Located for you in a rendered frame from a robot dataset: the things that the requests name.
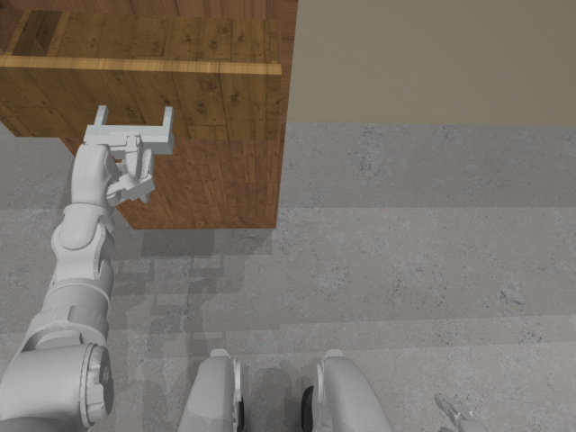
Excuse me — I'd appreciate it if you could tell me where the robot right shin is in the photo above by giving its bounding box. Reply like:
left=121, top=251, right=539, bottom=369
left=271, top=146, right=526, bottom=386
left=311, top=349, right=343, bottom=432

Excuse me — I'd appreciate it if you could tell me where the right robot hand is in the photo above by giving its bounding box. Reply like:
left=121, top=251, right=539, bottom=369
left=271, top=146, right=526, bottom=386
left=435, top=392, right=488, bottom=432

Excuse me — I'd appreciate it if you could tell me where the cabinet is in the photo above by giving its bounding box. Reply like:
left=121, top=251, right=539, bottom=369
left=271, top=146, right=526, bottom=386
left=0, top=0, right=298, bottom=230

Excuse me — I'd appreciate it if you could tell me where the handle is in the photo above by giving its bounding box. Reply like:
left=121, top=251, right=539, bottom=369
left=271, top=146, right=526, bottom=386
left=84, top=105, right=175, bottom=155

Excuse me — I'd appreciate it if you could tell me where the drawer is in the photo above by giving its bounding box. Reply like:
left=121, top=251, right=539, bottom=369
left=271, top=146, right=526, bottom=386
left=0, top=10, right=282, bottom=140

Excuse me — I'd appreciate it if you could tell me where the robot right thigh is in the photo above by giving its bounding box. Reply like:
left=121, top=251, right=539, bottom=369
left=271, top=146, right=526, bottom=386
left=313, top=356, right=395, bottom=432

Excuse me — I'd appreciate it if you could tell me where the left robot hand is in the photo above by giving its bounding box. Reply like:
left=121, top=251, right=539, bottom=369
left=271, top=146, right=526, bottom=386
left=71, top=131, right=156, bottom=215

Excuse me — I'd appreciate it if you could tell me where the robot left upper arm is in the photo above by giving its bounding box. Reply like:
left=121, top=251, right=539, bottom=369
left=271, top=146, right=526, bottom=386
left=0, top=343, right=114, bottom=432

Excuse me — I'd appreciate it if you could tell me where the robot left forearm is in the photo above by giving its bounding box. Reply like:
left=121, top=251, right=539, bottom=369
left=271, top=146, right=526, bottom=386
left=0, top=202, right=115, bottom=421

